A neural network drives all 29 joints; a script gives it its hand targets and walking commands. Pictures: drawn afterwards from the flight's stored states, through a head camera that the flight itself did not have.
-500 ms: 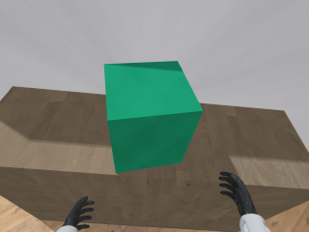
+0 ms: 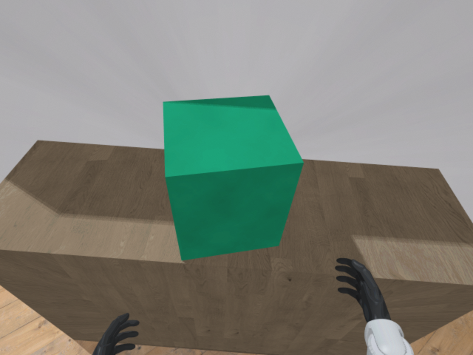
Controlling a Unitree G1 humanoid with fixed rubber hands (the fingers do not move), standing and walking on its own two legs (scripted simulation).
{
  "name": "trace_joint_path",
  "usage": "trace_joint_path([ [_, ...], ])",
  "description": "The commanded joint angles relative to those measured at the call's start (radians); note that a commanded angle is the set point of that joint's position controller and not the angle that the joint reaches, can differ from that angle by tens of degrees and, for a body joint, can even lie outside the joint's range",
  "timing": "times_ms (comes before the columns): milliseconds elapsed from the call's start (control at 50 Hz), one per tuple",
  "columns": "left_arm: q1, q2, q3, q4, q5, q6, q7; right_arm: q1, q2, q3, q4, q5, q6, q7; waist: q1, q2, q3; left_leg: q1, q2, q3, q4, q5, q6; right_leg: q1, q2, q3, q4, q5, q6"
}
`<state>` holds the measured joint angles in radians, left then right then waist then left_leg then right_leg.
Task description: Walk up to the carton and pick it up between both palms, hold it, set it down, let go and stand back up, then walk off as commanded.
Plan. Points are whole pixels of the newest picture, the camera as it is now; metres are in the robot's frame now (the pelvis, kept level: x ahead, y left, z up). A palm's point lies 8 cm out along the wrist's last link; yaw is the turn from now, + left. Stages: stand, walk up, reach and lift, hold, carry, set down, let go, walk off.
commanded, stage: let go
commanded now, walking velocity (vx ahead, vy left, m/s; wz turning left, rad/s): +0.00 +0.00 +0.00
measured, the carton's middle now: (224, 178) +0.42 +0.04 +0.06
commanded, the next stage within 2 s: stand in 0.34 s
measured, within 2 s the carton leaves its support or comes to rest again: neither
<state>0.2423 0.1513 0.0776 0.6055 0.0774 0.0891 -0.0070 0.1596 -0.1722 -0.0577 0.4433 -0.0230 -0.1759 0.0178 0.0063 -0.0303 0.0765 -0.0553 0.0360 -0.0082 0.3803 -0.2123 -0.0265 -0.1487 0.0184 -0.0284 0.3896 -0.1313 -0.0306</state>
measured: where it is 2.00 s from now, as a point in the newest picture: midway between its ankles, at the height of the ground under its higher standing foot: outside the picture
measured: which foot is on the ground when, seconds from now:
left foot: down 0.00-1.00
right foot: down 0.00-1.00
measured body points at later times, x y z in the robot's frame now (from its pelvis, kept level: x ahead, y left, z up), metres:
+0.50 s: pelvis -0.01 +0.02 -0.01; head -0.02 +0.02 +0.44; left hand +0.09 +0.29 -0.12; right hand +0.21 -0.22 -0.02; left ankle -0.04 +0.15 -0.72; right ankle +0.07 -0.09 -0.74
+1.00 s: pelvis +0.03 +0.05 -0.02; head +0.07 +0.03 +0.43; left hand +0.15 +0.35 -0.13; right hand +0.10 -0.24 -0.16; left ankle -0.03 +0.14 -0.74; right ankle +0.03 -0.08 -0.74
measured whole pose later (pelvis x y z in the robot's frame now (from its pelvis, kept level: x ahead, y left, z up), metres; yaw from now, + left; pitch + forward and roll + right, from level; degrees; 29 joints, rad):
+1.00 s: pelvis +0.03 +0.05 -0.02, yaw +0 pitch +0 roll -2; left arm 0.07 0.33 0.08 0.97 0.05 -0.01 -0.03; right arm 0.26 -0.34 -0.06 0.84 -0.03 -0.01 0.00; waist 0.00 0.08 0.11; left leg -0.20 0.01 0.01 0.66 -0.45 0.02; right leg -0.29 0.02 -0.02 0.62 -0.33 0.00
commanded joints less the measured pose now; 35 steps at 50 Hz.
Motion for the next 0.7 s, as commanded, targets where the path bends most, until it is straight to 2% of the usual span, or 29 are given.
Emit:
trace_joint_path([
  [0, -0.082, 0.089, 0.064, -0.122, 0.038, -0.065, 0.005, 0.014, -0.081, 0.017, 0.187, -0.036, 0.152, -0.023, 0.017, 0.17, 0.114, -0.679, 0.042, 0.112, -0.259, -0.336, 0.14, 0.704, 0.064, 0.119, 0.002, -0.212, 0.03],
  [20, -0.096, 0.091, 0.058, -0.127, 0.032, -0.069, 0.007, -0.008, -0.086, 0.005, 0.183, -0.04, 0.154, -0.023, 0.013, 0.178, 0.12, -0.69, 0.043, 0.113, -0.262, -0.348, 0.142, 0.697, 0.065, 0.119, 0.005, -0.219, 0.029],
  [60, -0.036, 0.08, 0.077, -0.125, 0.055, -0.07, 0.005, 0.054, -0.075, 0.028, 0.198, -0.03, 0.142, -0.021, 0.026, 0.192, 0.127, -0.702, 0.05, 0.113, -0.275, -0.338, 0.147, 0.748, 0.07, 0.125, 0.01, -0.18, 0.033],
  [100, -0.096, 0.085, 0.068, -0.113, 0.047, -0.077, 0.009, -0.005, -0.086, 0.011, 0.197, -0.034, 0.152, -0.019, 0.019, 0.187, 0.109, -0.721, 0.05, 0.118, -0.27, -0.358, 0.149, 0.747, 0.073, 0.119, 0.011, -0.205, 0.031],
  [120, -0.046, 0.082, 0.084, -0.11, 0.055, -0.078, 0.006, 0.041, -0.074, 0.032, 0.195, -0.033, 0.142, -0.021, 0.034, 0.18, 0.124, -0.717, 0.051, 0.119, -0.274, -0.343, 0.154, 0.757, 0.072, 0.125, 0.009, -0.19, 0.033],
  [180, -0.059, 0.08, 0.071, -0.118, 0.053, -0.08, 0.009, 0.016, -0.084, 0.013, 0.194, -0.032, 0.142, -0.018, 0.025, 0.194, 0.129, -0.721, 0.052, 0.115, -0.275, -0.362, 0.15, 0.744, 0.074, 0.124, 0.007, -0.202, 0.029],
  [280, -0.046, 0.077, 0.07, -0.118, 0.053, -0.088, 0.009, 0.014, -0.081, 0.011, 0.188, -0.027, 0.139, -0.017, 0.028, 0.187, 0.138, -0.746, 0.059, 0.114, -0.284, -0.38, 0.161, 0.754, 0.077, 0.13, 0.012, -0.203, 0.029],
  [320, 0.014, 0.076, 0.088, -0.134, 0.066, -0.086, 0.006, 0.077, -0.069, 0.033, 0.197, -0.024, 0.127, -0.018, 0.048, 0.186, 0.145, -0.716, 0.059, 0.116, -0.28, -0.339, 0.153, 0.76, 0.073, 0.133, 0.007, -0.162, 0.026],
  [340, 0.162, 0.389, 0.106, -0.003, 0.003, -0.1, 0.011, -0.053, -0.39, -0.079, 0.03, -0.066, 0.131, -0.043, 0.109, 0.214, 0.028, -0.399, 0.004, 0.059, 0.159, -0.213, 0.045, 0.121, -0.243, 0.361, -0.119, -0.166, -0.005],
  [360, 0.044, 0.428, 0.126, 0.007, -0.008, -0.107, 0.011, 0.024, -0.339, -0.079, 0.021, -0.039, 0.152, -0.049, 0.013, 0.129, 0.067, -0.254, -0.019, 0.002, 0.359, -0.223, 0.037, -0.222, -0.278, 0.445, -0.264, -0.64, -0.064],
  [380, -0.086, 0.42, 0.116, -0.007, -0.013, -0.109, 0.012, 0.135, -0.306, -0.077, 0.037, -0.023, 0.165, -0.045, -0.053, 0.032, 0.116, -0.184, -0.015, -0.003, 0.467, -0.256, 0.037, -0.412, -0.296, 0.431, -0.299, -0.77, -0.113],
  [400, -0.15, 0.383, 0.1, -0.009, -0.012, -0.111, 0.009, 0.183, -0.306, -0.082, 0.038, -0.019, 0.167, -0.047, -0.076, -0.006, 0.141, -0.124, -0.026, 0.006, 0.564, -0.204, 0.032, -0.518, -0.285, 0.374, -0.293, -0.696, -0.141],
  [420, -0.185, 0.352, 0.086, -0.008, -0.012, -0.111, 0.007, 0.237, -0.305, -0.086, 0.044, -0.02, 0.164, -0.045, -0.092, -0.038, 0.105, -0.063, -0.03, 0.003, 0.606, -0.185, 0.039, -0.555, -0.254, 0.309, -0.267, -0.626, -0.131],
  [440, -0.211, 0.344, 0.077, -0.006, -0.015, -0.111, 0.002, 0.298, -0.324, -0.093, 0.058, -0.016, 0.157, -0.043, -0.109, -0.048, 0.076, -0.025, -0.015, -0.009, 0.58, -0.187, 0.05, -0.553, -0.235, 0.275, -0.233, -0.589, -0.117],
  [460, -0.212, 0.343, 0.065, 0.001, -0.018, -0.106, -0.003, 0.315, -0.325, -0.093, 0.058, -0.019, 0.151, -0.041, -0.113, -0.012, 0.052, -0.023, 0.0, 0.0, 0.429, -0.211, 0.066, -0.492, -0.203, 0.225, -0.167, -0.556, -0.087],
  [480, -0.205, 0.334, 0.057, 0.01, -0.019, -0.101, -0.008, 0.29, -0.295, -0.079, 0.045, -0.018, 0.144, -0.039, -0.098, -0.005, 0.033, -0.089, -0.001, 0.019, 0.212, -0.258, 0.069, -0.35, -0.168, 0.188, -0.088, -0.529, -0.07],
  [500, -0.172, 0.321, 0.044, 0.02, -0.022, -0.096, -0.015, 0.267, -0.295, -0.074, 0.038, -0.024, 0.137, -0.04, -0.077, 0.068, 0.025, -0.125, -0.009, 0.015, 0.085, -0.274, 0.076, -0.286, -0.142, 0.169, 0.013, -0.494, -0.057],
  [520, -0.124, 0.286, 0.037, 0.037, -0.025, -0.092, -0.019, 0.241, -0.32, -0.074, 0.034, -0.034, 0.129, -0.045, -0.039, 0.142, 0.006, -0.147, 0.051, -0.084, 0.006, -0.291, 0.08, -0.266, -0.097, 0.126, 0.184, -0.394, -0.028],
  [540, -0.09, 0.278, 0.044, 0.046, -0.032, -0.089, -0.025, 0.187, -0.381, -0.079, 0.006, -0.037, 0.125, -0.051, -0.005, 0.216, 0.016, -0.265, 0.201, -0.325, -0.104, -0.55, 0.136, -0.305, -0.024, 0.046, 0.354, -0.337, 0.019],
  [560, -0.126, 0.335, 0.068, 0.049, -0.039, -0.091, -0.026, 0.095, -0.474, -0.091, -0.018, -0.035, 0.122, -0.055, 0.011, 0.233, 0.122, -0.537, 0.274, -0.415, -0.203, -0.658, 0.198, -0.248, -0.013, 0.06, 0.513, -0.264, 0.023],
  [580, -0.097, 0.343, 0.062, 0.076, -0.052, -0.098, -0.03, 0.003, -0.456, -0.084, -0.011, -0.033, 0.113, -0.053, 0.049, 0.239, 0.154, -0.56, 0.263, -0.412, -0.199, -0.628, 0.213, -0.22, -0.053, 0.086, 0.547, -0.234, 0.026],
  [600, -0.078, 0.331, 0.054, 0.094, -0.054, -0.109, -0.035, -0.028, -0.405, -0.065, 0.008, -0.025, 0.111, -0.049, 0.056, 0.233, 0.133, -0.509, 0.241, -0.365, -0.164, -0.52, 0.215, -0.224, -0.058, 0.064, 0.523, -0.248, 0.032],
  [620, -0.08, 0.33, 0.051, 0.116, -0.048, -0.117, -0.041, -0.029, -0.41, -0.066, 0.04, -0.024, 0.108, -0.044, 0.056, 0.202, 0.119, -0.455, 0.209, -0.318, -0.116, -0.395, 0.191, -0.219, -0.062, 0.051, 0.474, -0.237, 0.027],
  [640, -0.12, 0.332, 0.054, 0.113, -0.047, -0.125, -0.043, 0.002, -0.415, -0.069, 0.07, -0.02, 0.108, -0.039, 0.034, 0.181, 0.093, -0.37, 0.185, -0.282, -0.054, -0.209, 0.171, -0.208, -0.061, 0.043, 0.382, -0.265, 0.025],
  [660, -0.134, 0.312, 0.045, 0.121, -0.052, -0.135, -0.04, 0.037, -0.422, -0.07, 0.113, -0.017, 0.111, -0.033, 0.025, 0.16, 0.032, -0.239, 0.149, -0.211, 0.046, 0.026, 0.15, -0.193, -0.034, 0.019, 0.215, -0.301, 0.02],
  [680, -0.113, 0.315, 0.041, 0.138, -0.052, -0.144, -0.035, 0.071, -0.423, -0.068, 0.146, -0.004, 0.113, -0.027, 0.019, 0.183, -0.031, -0.211, 0.131, -0.169, 0.141, 0.282, 0.126, -0.086, -0.041, 0.027, 0.107, -0.154, 0.01],
])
